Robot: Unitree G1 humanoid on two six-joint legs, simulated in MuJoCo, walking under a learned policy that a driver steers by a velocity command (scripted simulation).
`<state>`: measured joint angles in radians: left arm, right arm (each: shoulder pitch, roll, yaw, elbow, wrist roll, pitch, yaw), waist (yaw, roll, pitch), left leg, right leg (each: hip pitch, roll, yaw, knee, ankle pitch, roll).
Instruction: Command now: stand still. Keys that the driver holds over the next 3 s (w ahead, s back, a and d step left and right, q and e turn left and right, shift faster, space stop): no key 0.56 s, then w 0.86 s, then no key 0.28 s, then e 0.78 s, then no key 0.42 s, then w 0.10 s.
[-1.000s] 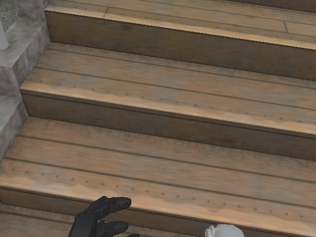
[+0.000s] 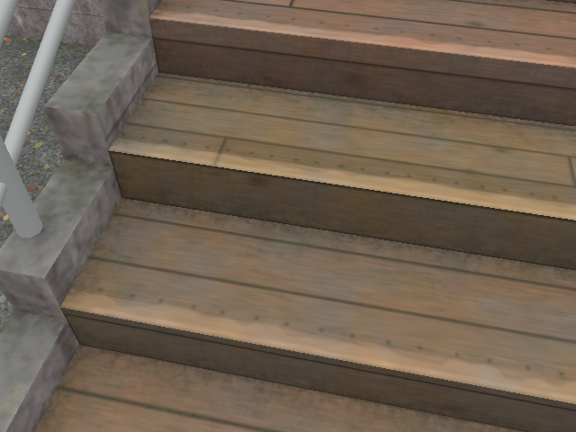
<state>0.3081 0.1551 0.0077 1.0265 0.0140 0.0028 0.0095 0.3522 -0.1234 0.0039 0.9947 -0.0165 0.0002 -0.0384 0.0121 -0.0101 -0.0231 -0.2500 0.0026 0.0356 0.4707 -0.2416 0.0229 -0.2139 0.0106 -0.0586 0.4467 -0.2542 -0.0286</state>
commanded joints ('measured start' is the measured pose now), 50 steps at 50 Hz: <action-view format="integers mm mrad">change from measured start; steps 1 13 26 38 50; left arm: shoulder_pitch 48 94 127 263 -162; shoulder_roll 70 64 56 187 -56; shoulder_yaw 10 -1 -2 51 -57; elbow -13 11 26 -2 -230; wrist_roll -1 3 1 -18 -63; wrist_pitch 4 22 20 -24 -138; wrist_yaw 9 19 29 31 -47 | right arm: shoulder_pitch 60 74 73 -5 280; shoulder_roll -82 -76 -80 -56 -49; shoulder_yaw -11 -14 -17 -21 2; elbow -19 13 15 -64 57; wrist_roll -6 3 5 29 -33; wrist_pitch -11 -4 3 -62 -58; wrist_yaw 9 8 3 22 49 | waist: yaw -1 7 5 48 -57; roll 16 20 13 -143 4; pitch -14 43 68 99 136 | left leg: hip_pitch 55 51 33 -312 399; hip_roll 53 45 38 -11 316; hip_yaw -72 -60 -51 0 -344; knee -70 -85 -104 269 -201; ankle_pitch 285 294 181 -137 151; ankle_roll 59 50 45 56 220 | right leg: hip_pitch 21 13 3 44 -1298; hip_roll -46 -52 -53 -306 22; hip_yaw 64 60 65 521 198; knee -60 -60 -83 -231 1916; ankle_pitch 222 202 150 -451 -135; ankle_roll -51 -39 -43 -280 -74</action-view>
